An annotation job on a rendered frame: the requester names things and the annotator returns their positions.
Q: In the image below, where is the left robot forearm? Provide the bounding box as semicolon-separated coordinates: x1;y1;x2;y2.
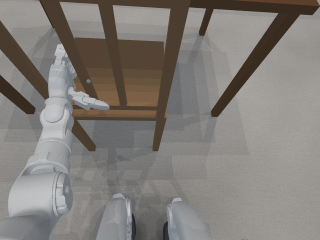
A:
8;97;74;217

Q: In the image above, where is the left robot hand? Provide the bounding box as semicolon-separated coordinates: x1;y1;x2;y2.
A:
48;44;110;111

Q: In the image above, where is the right robot thigh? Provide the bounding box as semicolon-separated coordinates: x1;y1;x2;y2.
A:
166;201;214;240

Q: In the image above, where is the chair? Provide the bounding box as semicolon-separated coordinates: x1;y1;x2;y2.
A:
0;0;191;151

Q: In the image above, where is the table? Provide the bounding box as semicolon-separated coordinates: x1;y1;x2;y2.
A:
0;0;320;117

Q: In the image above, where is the left robot upper arm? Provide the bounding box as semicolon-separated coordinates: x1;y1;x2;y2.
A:
0;171;73;240

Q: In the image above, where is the left robot shin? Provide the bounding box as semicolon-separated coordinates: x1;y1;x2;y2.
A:
106;193;132;240

